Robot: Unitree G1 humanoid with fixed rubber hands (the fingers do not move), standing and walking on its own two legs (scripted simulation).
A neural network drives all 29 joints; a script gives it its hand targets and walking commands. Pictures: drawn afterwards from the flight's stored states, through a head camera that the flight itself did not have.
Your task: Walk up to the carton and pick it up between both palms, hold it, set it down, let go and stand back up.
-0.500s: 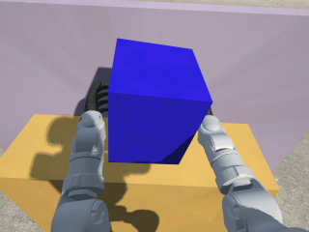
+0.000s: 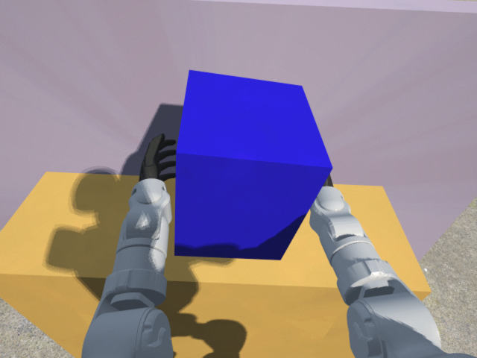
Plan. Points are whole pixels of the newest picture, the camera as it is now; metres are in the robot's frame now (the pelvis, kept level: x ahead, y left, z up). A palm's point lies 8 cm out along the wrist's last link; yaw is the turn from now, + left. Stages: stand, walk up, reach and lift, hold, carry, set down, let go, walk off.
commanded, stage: set down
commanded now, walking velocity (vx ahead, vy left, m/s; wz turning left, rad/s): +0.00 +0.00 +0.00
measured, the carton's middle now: (237, 171) +0.42 +0.01 +0.13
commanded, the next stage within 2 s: none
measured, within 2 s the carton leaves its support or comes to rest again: neither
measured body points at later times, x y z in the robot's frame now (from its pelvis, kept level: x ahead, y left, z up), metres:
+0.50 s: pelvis +0.01 -0.01 +0.00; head +0.02 +0.00 +0.45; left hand +0.42 +0.13 +0.09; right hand +0.42 -0.16 +0.08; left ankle +0.01 +0.11 -0.74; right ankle +0.03 -0.10 -0.74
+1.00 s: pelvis +0.02 -0.02 +0.00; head +0.06 +0.00 +0.45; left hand +0.43 +0.13 +0.06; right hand +0.43 -0.16 +0.06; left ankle +0.01 +0.11 -0.74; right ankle +0.03 -0.10 -0.74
